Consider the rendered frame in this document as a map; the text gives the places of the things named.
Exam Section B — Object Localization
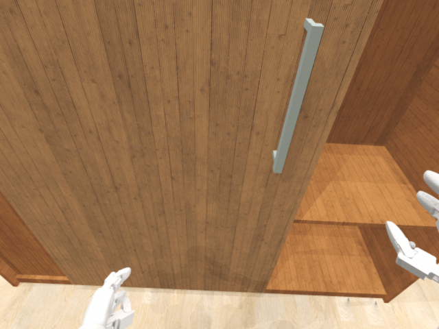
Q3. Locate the robot left hand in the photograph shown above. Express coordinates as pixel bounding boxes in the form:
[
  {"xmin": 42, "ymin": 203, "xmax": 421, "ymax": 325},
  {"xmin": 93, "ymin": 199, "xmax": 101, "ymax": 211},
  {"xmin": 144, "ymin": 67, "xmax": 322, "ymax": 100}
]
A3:
[{"xmin": 82, "ymin": 267, "xmax": 134, "ymax": 329}]

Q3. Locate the wardrobe door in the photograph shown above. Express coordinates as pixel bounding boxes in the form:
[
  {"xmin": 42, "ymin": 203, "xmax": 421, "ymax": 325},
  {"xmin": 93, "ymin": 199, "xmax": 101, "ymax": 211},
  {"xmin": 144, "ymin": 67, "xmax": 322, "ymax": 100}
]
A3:
[
  {"xmin": 0, "ymin": 0, "xmax": 383, "ymax": 293},
  {"xmin": 0, "ymin": 191, "xmax": 65, "ymax": 276}
]

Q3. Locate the handle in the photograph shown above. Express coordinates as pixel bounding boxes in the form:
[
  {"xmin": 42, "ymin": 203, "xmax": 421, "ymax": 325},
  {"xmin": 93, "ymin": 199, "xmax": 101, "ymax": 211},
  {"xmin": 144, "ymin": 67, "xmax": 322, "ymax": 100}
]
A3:
[{"xmin": 272, "ymin": 19, "xmax": 324, "ymax": 173}]

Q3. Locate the robot right hand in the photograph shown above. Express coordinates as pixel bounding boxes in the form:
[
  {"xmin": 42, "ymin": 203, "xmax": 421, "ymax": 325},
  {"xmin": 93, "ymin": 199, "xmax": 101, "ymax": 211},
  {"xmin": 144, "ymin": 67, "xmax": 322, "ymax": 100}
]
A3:
[{"xmin": 385, "ymin": 171, "xmax": 439, "ymax": 283}]

